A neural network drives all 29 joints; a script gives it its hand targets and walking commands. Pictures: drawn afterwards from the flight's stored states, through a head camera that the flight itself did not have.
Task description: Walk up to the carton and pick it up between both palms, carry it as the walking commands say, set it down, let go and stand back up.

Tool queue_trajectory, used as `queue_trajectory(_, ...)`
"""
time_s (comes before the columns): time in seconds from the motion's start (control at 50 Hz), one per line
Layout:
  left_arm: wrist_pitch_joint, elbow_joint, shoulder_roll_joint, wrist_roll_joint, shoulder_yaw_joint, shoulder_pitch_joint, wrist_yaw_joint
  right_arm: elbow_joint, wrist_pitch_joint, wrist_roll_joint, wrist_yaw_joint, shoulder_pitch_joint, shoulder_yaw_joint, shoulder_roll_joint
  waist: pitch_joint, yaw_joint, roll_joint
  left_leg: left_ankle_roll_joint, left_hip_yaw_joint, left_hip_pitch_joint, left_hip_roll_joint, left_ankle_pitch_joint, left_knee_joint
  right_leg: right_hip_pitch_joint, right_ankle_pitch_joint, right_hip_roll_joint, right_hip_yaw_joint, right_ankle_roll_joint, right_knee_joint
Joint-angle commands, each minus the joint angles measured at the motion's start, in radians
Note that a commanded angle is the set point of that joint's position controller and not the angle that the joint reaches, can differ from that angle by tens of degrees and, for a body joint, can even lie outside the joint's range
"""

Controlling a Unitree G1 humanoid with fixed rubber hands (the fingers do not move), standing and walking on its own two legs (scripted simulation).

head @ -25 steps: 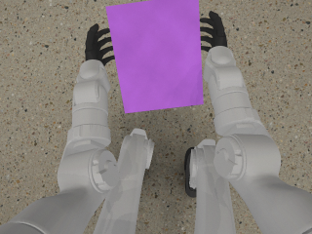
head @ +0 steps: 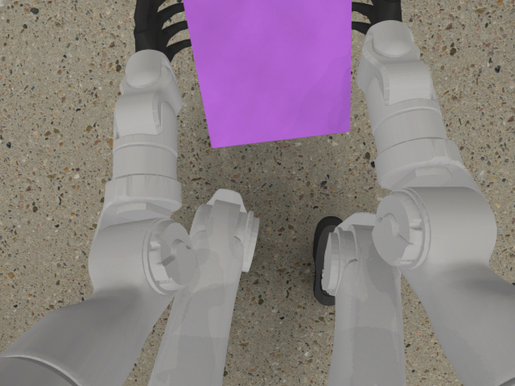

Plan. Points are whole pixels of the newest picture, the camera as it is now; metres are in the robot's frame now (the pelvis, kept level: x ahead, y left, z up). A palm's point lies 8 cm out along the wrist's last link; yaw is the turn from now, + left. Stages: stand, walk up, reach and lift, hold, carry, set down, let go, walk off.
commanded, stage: set down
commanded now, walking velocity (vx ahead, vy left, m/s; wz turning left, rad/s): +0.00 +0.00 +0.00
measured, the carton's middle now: (268, 45) +0.54 +0.08 -0.22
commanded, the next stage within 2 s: none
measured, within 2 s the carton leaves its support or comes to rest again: neither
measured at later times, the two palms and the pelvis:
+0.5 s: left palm (170, 56) +0.50 +0.22 -0.20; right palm (364, 32) +0.57 -0.06 -0.21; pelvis +0.00 +0.00 -0.04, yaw +0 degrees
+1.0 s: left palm (169, 54) +0.51 +0.22 -0.21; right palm (364, 30) +0.58 -0.06 -0.21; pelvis +0.01 +0.00 -0.05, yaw +1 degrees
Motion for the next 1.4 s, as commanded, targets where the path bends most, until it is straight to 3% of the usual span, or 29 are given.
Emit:
queue_trajectory(0.0,-0.042,-0.013,-0.789,-0.144,-0.517,-0.71,-0.274,-0.034,-0.04,0.125,0.264,-0.567,0.344,0.945,-1.212,0.08,-0.051,0.007,0.159,0.623,-0.077,0.363,-0.151,0.63,0.208,0.099,-0.143,-0.032,-0.098)
queue_trajectory(0.4,-0.083,0.029,-0.692,-0.204,-0.525,-0.813,-0.284,-0.007,-0.081,0.215,0.262,-0.692,0.396,0.841,-1.064,0.096,-0.074,0.01,0.158,0.522,-0.056,0.365,-0.011,0.583,0.229,0.081,-0.135,-0.032,0.052)
queue_trajectory(0.52,-0.093,0.058,-0.696,-0.21,-0.517,-0.802,-0.294,0.029,-0.087,0.195,0.273,-0.626,0.363,0.829,-0.97,0.07,-0.036,0.011,0.154,0.509,-0.058,0.39,0.009,0.549,0.262,0.084,-0.131,-0.043,0.071)
queue_trajectory(0.82,-0.089,0.13,-0.644,-0.186,-0.452,-0.795,-0.301,0.087,-0.081,0.166,0.291,-0.614,0.319,0.761,-0.811,0.055,-0.045,0.021,0.15,0.428,-0.059,0.289,0.016,0.478,0.172,0.074,-0.125,-0.051,0.078)
queue_trajectory(1.38,-0.087,0.236,-0.591,-0.111,-0.358,-0.615,-0.327,0.184,-0.074,0.053,0.313,-0.42,0.241,0.688,-0.597,0.014,-0.041,0.023,0.14,0.304,-0.068,0.277,0.036,0.401,0.195,0.064,-0.108,-0.055,0.08)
